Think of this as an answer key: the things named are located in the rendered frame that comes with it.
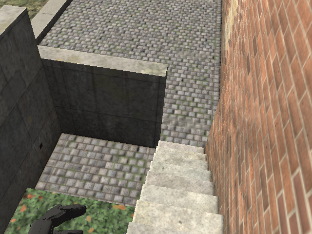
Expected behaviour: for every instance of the robot left hand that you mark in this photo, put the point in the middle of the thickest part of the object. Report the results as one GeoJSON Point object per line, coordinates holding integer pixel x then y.
{"type": "Point", "coordinates": [55, 217]}

